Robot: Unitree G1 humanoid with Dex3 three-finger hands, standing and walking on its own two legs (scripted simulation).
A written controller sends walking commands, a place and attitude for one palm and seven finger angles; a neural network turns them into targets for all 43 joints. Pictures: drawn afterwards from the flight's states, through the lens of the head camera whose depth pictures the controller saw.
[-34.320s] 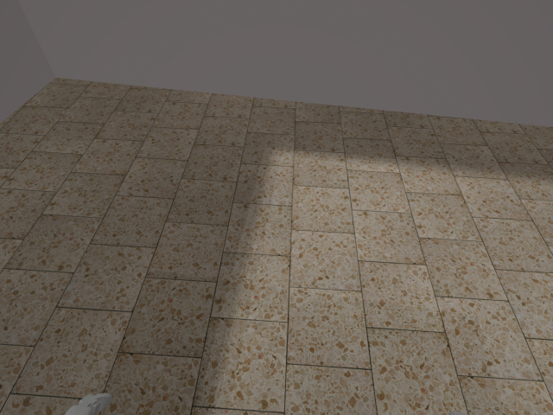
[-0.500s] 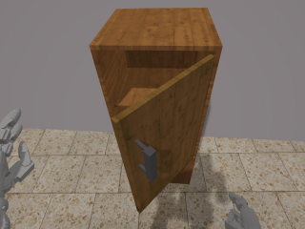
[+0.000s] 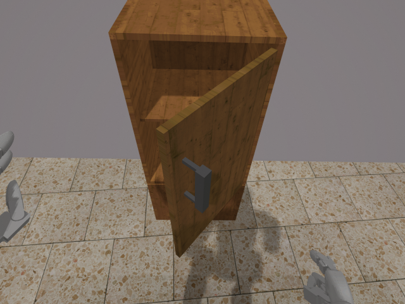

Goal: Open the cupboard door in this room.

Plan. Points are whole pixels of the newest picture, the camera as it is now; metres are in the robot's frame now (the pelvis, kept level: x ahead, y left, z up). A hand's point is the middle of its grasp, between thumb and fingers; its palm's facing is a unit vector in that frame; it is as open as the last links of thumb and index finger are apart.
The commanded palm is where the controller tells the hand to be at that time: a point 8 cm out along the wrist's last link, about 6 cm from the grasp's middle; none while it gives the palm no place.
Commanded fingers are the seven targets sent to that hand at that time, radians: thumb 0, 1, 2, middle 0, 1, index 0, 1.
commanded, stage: step back with the hand held close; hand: left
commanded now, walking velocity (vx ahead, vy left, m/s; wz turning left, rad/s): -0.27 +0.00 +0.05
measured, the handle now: (195, 185) +0.35 +0.04 +0.03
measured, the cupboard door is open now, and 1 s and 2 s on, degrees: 50 50 50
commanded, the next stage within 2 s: stop stepping back and stand still in 0.50 s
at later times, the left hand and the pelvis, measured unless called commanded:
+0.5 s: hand out of the picture +0.08 +0.31 +0.17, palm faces +0.50 -0.77 -0.39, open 7.4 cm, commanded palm +0.02 +0.34 +0.18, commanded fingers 0.00 0.90 0.90 -0.20 -0.30 -0.20 -0.30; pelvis -0.10 +0.03 -0.02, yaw +4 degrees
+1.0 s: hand out of the picture +0.00 +0.33 +0.18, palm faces +0.49 -0.79 -0.37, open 7.4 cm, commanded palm -0.03 +0.34 +0.18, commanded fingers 0.00 0.90 0.90 -0.20 -0.30 -0.20 -0.30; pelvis -0.20 +0.05 -0.02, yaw -4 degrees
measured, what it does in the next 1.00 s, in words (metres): walks backwards: left foot, then right foot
